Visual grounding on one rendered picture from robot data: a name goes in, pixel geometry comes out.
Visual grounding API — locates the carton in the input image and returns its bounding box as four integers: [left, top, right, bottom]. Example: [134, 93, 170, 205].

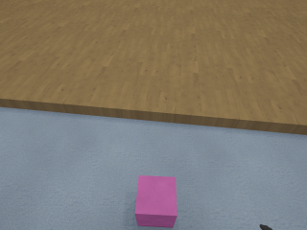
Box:
[135, 175, 177, 228]

